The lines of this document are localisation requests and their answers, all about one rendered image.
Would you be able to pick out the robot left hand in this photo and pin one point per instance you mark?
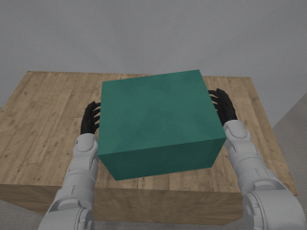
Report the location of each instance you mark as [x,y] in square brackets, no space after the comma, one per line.
[88,121]

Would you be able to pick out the robot left forearm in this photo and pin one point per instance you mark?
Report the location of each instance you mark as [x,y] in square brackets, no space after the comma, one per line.
[78,185]

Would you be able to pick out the robot right upper arm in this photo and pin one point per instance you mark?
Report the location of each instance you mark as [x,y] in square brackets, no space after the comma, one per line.
[272,210]

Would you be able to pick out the pedestal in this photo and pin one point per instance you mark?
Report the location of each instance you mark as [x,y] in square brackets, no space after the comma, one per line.
[42,119]

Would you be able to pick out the robot right hand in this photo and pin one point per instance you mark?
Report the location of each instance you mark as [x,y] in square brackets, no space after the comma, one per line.
[224,105]

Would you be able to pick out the robot left upper arm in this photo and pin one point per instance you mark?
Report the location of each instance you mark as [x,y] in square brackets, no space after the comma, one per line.
[80,218]

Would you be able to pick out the robot right forearm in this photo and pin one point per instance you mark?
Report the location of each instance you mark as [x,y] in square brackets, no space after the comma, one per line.
[246,161]

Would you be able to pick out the carton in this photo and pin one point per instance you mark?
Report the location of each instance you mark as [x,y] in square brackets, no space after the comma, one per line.
[158,124]

